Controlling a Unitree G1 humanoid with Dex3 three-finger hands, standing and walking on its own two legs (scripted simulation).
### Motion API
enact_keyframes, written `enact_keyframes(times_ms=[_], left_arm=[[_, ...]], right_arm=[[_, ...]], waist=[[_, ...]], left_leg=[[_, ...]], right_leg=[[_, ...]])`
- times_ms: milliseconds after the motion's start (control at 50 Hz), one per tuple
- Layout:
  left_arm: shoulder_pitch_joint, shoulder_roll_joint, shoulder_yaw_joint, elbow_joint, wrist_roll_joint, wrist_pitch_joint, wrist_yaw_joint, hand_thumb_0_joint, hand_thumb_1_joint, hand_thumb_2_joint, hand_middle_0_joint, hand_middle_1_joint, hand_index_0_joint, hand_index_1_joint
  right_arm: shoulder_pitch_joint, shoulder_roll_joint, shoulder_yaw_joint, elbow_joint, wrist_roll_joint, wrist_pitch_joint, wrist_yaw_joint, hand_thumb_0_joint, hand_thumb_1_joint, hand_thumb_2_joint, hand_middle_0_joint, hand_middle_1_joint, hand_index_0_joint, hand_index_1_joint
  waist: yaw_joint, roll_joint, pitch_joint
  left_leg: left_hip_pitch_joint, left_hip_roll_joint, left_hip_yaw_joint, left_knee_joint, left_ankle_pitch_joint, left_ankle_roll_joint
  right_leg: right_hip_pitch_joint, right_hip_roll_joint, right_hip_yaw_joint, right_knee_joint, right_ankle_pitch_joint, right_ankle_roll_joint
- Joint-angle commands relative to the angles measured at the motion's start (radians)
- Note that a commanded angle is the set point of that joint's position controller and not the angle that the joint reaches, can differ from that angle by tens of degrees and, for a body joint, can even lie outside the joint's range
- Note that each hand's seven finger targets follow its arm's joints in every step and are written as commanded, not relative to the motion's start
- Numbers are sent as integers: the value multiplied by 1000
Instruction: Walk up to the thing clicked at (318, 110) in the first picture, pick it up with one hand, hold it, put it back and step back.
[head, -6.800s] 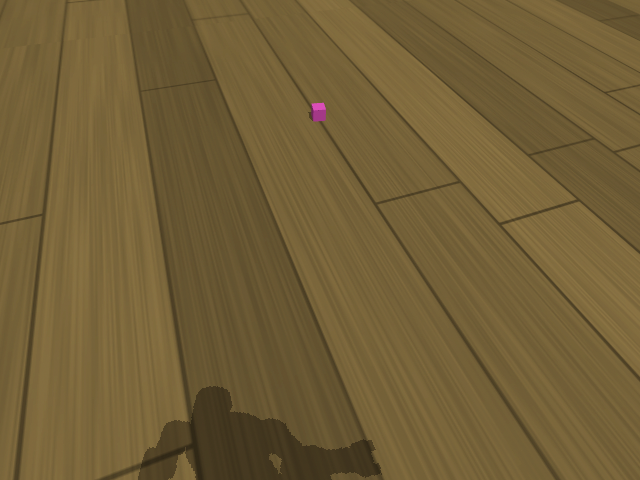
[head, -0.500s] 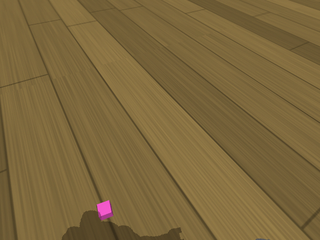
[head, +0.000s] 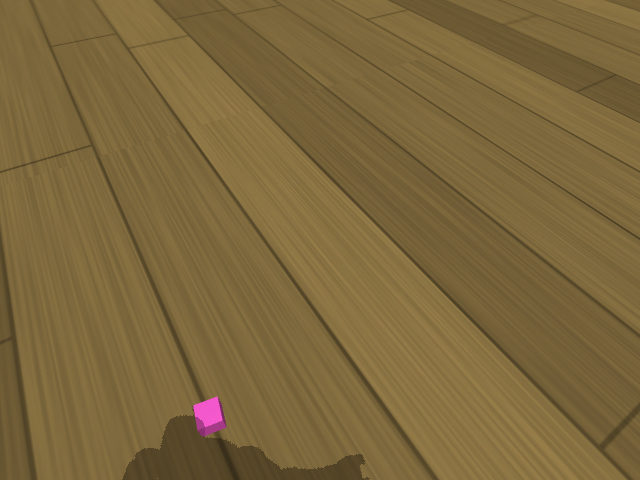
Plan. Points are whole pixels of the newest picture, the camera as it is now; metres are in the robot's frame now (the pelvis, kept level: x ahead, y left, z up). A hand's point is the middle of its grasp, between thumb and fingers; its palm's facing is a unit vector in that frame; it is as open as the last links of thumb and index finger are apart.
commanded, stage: stand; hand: left
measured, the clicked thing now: (210, 416) +0.41 +0.30 -0.75
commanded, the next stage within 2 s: none
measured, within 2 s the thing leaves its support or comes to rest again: neither
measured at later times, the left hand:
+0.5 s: hand out of the picture +0.06 +0.25 -0.16, palm faces -0.02 -0.94 -0.34, open 7.4 cm
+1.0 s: hand out of the picture +0.07 +0.25 -0.16, palm faces -0.03 -0.94 -0.34, open 7.4 cm
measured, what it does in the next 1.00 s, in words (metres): stands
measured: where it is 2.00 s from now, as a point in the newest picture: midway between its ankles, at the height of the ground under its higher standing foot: outside the picture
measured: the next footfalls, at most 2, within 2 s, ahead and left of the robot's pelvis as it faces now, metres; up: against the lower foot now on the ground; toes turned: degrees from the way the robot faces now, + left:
none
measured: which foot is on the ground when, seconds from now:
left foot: down 0.00-1.00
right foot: down 0.00-1.00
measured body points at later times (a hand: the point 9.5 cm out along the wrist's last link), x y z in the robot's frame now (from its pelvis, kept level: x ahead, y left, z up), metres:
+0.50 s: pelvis -0.01 +0.00 +0.00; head +0.00 +0.00 +0.45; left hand +0.07 +0.30 -0.13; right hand +0.07 -0.30 -0.13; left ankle +0.02 +0.13 -0.75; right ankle +0.00 -0.12 -0.75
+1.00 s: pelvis +0.00 +0.00 +0.00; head +0.01 +0.00 +0.45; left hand +0.07 +0.30 -0.13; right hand +0.07 -0.30 -0.13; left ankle +0.02 +0.13 -0.75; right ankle +0.00 -0.12 -0.75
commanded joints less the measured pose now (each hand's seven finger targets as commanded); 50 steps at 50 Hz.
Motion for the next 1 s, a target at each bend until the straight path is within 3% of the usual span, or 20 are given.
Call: enact_keyframes(times_ms=[0,80,180,540,680,940,980], left_arm=[[-38,214,36,-60,-5,-18,12,0,900,900,-200,-300,-200,-300],[-41,216,35,-60,-5,-16,11,0,900,900,-200,-300,-200,-300],[-33,222,34,-64,-2,-18,10,0,900,900,-200,-300,-200,-300],[-16,225,31,-70,-2,-20,10,0,900,900,-200,-300,-200,-300],[-6,220,30,-73,0,-18,9,0,900,900,-200,-300,-200,-300],[-2,230,30,-72,-2,-19,11,0,900,900,-200,-300,-200,-300],[0,225,29,-75,-1,-19,11,0,900,900,-200,-300,-200,-300]], right_arm=[[-41,-217,-35,-58,-4,-20,-11,0,-900,-900,200,300,200,300],[-35,-216,-33,-54,-5,-22,-10,0,-900,-900,200,300,200,300],[-37,-215,-36,-58,-7,-23,-9,0,-900,-900,200,300,200,300],[-13,-213,-36,-56,-8,-19,-6,0,-900,-900,200,300,200,300],[-10,-217,-35,-57,-8,-21,-8,0,-900,-900,200,300,200,300],[-8,-211,-33,-61,-5,-19,-7,0,-900,-900,200,300,200,300],[-11,-212,-32,-63,-7,-20,-7,0,-900,-900,200,300,200,300]], waist=[[-2,4,-105],[-2,6,-80],[1,-5,-99],[-3,11,-69],[3,17,-88],[-1,-3,-67],[1,3,-75]], left_leg=[[53,103,-90,-42,109,32],[30,97,-92,-57,59,26],[52,105,-94,-47,85,32],[18,93,-96,-53,15,29],[26,100,-94,-47,69,33],[23,98,-98,-51,42,29],[31,101,-99,-50,64,29]], right_leg=[[-16,-124,96,-64,101,-20],[-25,-122,97,-69,61,-20],[-34,-125,100,-64,68,-22],[-53,-121,106,-77,-6,-25],[-30,-124,105,-63,63,-29],[-42,-121,103,-70,22,-27],[-41,-120,98,-63,51,-27]])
